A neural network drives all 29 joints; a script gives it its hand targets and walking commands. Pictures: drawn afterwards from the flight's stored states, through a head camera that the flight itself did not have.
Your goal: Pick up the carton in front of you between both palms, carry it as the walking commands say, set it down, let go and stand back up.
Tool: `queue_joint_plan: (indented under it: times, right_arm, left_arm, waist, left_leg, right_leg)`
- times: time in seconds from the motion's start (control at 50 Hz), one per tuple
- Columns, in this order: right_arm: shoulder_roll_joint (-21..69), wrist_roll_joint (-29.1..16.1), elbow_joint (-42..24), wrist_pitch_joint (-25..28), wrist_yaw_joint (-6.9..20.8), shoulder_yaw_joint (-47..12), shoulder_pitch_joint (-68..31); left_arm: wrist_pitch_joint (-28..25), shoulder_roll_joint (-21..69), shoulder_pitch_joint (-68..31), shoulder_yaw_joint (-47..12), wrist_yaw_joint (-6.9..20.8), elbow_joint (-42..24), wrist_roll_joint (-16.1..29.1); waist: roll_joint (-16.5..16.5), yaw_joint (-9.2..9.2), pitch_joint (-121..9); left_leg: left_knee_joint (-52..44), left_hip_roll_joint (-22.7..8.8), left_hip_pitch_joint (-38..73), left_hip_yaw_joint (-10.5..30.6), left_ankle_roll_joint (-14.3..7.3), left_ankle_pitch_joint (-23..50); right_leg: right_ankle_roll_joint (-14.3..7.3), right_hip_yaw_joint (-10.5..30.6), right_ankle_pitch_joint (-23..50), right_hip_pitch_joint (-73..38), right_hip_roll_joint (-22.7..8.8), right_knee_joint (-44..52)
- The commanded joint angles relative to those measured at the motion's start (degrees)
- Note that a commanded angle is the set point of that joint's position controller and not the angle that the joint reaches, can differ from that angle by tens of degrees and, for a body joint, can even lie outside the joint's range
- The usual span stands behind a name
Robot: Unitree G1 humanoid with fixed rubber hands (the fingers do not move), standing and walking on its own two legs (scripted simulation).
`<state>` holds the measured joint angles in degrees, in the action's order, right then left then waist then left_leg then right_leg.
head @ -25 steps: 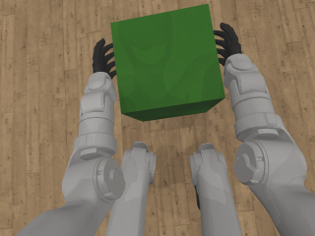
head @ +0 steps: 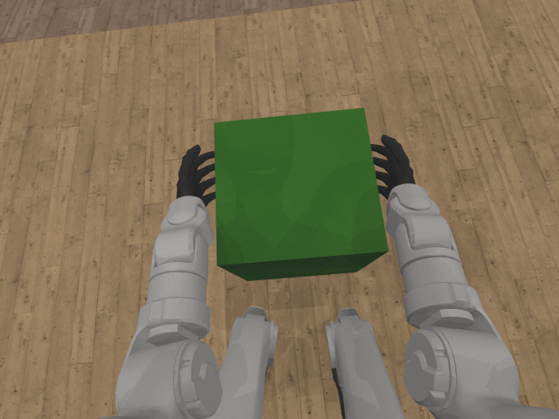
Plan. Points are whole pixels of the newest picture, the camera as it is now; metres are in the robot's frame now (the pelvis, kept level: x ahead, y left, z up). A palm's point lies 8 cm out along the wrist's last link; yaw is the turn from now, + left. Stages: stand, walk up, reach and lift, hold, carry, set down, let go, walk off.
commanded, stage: reach and lift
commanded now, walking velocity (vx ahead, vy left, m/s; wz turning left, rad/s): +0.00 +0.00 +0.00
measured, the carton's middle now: (296, 209) +0.43 +0.01 -0.12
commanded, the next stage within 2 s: hold in 1.86 s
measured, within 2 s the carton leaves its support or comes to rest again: neither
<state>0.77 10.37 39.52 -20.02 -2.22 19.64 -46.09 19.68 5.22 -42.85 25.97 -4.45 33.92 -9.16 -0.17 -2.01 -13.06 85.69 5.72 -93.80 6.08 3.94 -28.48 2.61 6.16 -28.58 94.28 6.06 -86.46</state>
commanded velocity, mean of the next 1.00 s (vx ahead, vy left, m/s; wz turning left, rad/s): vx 0.00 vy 0.00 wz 0.00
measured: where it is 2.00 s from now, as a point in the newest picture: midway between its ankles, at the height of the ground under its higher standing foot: (299, 395)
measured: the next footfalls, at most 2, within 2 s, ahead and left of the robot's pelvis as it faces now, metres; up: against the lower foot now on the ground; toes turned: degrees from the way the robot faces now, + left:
none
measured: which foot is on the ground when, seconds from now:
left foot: down 0.00-1.00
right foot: down 0.00-1.00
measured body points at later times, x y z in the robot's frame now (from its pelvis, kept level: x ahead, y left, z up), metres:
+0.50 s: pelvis +0.06 +0.00 +0.14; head +0.13 +0.00 +0.58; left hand +0.40 +0.16 +0.11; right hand +0.40 -0.14 +0.10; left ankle +0.08 +0.14 -0.54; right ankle +0.08 -0.13 -0.54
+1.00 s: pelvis +0.07 +0.01 +0.20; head +0.03 +0.01 +0.65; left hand +0.37 +0.16 +0.21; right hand +0.37 -0.15 +0.21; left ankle +0.08 +0.14 -0.54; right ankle +0.08 -0.13 -0.54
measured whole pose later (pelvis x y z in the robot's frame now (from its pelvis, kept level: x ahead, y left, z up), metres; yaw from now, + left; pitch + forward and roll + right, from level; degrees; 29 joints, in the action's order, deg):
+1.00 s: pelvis +0.07 +0.01 +0.20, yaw +0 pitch -3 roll +0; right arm 8.9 16.2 23.6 -35.0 -0.3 15.7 -15.9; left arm 34.3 9.2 -17.1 16.8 -0.2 24.2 -16.5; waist -0.1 -0.1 -2.8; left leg 26.3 2.5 -10.3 8.2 0.8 -13.1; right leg 0.9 8.4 -13.1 10.2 2.5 -26.2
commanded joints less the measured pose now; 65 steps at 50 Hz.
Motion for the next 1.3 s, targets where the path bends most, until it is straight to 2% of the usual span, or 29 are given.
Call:
queue_joint_plan:
  times: [0.0, 0.2, 0.42, 0.56, 0.7, 0.8, 0.88, 0.96, 1.1, 1.28]
  right_arm:
    - [63.95, -8.12, -0.35, 1.72, 12.91, -30.11, -31.66]
    - [64.66, -6.49, -1.34, 3.51, 12.50, -30.51, -20.59]
    - [64.49, -6.57, -6.04, 3.32, 12.81, -34.59, -8.49]
    - [64.32, -7.06, -9.47, 0.25, 13.58, -36.91, -1.46]
    - [63.68, -8.74, -15.34, -5.58, 14.49, -39.77, 3.58]
    - [62.45, -8.93, -19.11, -10.44, 14.98, -39.49, 5.50]
    - [61.62, -7.44, -17.73, -13.14, 15.64, -35.81, 4.66]
    - [62.06, -6.64, -16.41, -13.30, 16.47, -33.67, -0.37]
    - [63.74, -7.08, -17.19, -12.99, 16.80, -34.66, -5.92]
    - [63.10, -6.77, -17.70, -13.99, 16.44, -34.48, -4.08]
  left_arm:
    - [-0.03, 60.76, -33.53, -35.22, 15.25, 3.99, 7.87]
    - [-1.85, 60.82, -21.66, -35.17, 15.24, 4.82, 5.44]
    - [-1.73, 61.27, -9.05, -39.58, 15.28, 1.63, 4.91]
    - [1.10, 60.99, -1.76, -42.38, 15.77, -1.67, 5.48]
    - [6.79, 60.56, 3.06, -45.69, 16.55, -7.22, 6.77]
    - [11.45, 59.93, 5.26, -45.00, 17.22, -10.05, 7.04]
    - [13.98, 58.49, 4.32, -40.98, 17.87, -8.68, 5.25]
    - [14.16, 58.95, -0.44, -38.53, 18.66, -7.20, 4.40]
    - [13.88, 60.57, -6.36, -39.64, 19.31, -8.20, 4.92]
    - [14.74, 59.15, -4.76, -39.41, 19.25, -8.80, 4.45]
  waist:
    - [2.33, 0.20, -44.87]
    - [1.51, 0.26, -35.99]
    - [0.53, 1.06, -27.63]
    - [0.28, 1.61, -20.50]
    - [-0.12, 1.65, -12.63]
    - [-0.25, 2.25, -4.88]
    - [-0.24, 1.96, 2.00]
    - [-0.20, 1.61, 3.61]
    - [0.10, 1.96, -0.98]
    - [0.23, 1.88, -1.41]
  left_leg:
    - [-13.01, 4.49, 28.73, -8.44, -1.32, 11.40]
    - [-24.97, 3.39, 41.15, -5.47, -2.21, 14.80]
    - [-38.81, 1.94, 59.13, -2.67, -2.78, 22.97]
    - [-48.29, 0.94, 71.31, -1.39, -2.75, 29.27]
    - [-56.92, -0.04, 82.06, -1.10, -2.65, 32.45]
    - [-61.80, -0.37, 85.89, -1.09, -2.69, 30.04]
    - [-64.33, -0.54, 85.26, -1.68, -3.14, 22.45]
    - [-64.46, -0.84, 84.69, -2.08, -3.56, 17.30]
    - [-63.52, -0.74, 86.36, -2.35, -3.52, 17.41]
    - [-64.73, -0.39, 87.95, -2.69, -3.20, 20.45]
  right_leg:
    - [-1.11, -7.22, 11.80, -33.73, 3.85, 14.52]
    - [-1.41, -4.46, 15.50, -46.06, 2.85, 26.28]
    - [-1.74, -2.50, 23.29, -61.83, 1.61, 39.69]
    - [-1.78, -1.66, 29.11, -72.52, 0.70, 48.99]
    - [-1.50, -1.55, 32.29, -82.32, -0.10, 57.60]
    - [-1.64, -1.61, 29.30, -86.06, -0.34, 62.75]
    - [-2.01, -2.17, 22.20, -85.69, -0.56, 65.01]
    - [-2.34, -2.47, 17.12, -85.06, -0.83, 65.11]
    - [-2.25, -2.52, 17.20, -86.57, -0.84, 64.47]
    - [-1.80, -2.62, 20.54, -88.73, -0.81, 65.52]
